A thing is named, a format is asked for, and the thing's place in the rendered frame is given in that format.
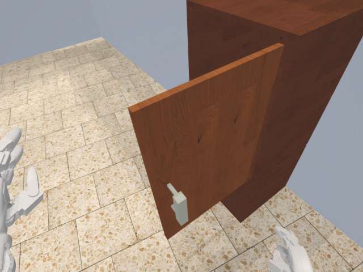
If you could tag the cupboard door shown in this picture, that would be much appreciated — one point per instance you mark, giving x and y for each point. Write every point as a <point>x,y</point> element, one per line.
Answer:
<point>201,136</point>

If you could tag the robot right hand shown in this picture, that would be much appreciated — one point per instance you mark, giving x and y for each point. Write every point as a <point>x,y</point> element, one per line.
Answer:
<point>296,258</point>

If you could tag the left robot forearm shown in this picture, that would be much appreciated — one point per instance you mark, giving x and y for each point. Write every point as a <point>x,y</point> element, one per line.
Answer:
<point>7,261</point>

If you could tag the robot left hand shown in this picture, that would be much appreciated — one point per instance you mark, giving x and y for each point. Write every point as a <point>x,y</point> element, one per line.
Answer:
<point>25,201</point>

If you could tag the handle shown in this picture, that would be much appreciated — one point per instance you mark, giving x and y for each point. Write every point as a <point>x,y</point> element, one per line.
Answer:
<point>179,206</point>

